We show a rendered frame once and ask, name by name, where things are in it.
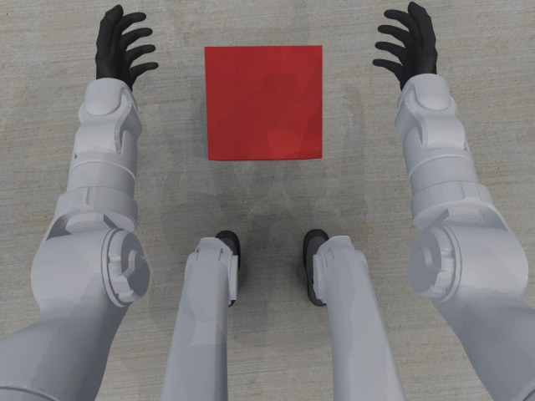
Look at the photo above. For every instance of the robot right shin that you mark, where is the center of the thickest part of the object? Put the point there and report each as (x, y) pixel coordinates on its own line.
(342, 241)

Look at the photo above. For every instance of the robot left hand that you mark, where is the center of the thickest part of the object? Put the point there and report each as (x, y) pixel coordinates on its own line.
(112, 59)

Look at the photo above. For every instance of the robot left forearm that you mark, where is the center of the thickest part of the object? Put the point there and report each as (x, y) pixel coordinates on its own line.
(102, 173)

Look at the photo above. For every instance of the right robot foot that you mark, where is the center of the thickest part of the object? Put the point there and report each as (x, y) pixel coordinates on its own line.
(313, 240)

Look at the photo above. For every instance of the robot right hand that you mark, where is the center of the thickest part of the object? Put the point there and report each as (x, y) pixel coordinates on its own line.
(419, 55)

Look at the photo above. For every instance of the carton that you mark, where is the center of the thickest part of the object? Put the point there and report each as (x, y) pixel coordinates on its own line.
(264, 102)

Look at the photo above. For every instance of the right robot upper arm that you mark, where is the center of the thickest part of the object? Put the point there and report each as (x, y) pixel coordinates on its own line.
(475, 276)

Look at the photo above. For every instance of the left robot upper arm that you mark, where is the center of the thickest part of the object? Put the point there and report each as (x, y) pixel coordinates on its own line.
(84, 284)

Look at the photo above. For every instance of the robot right forearm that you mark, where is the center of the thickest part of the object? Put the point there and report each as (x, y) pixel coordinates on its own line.
(438, 160)

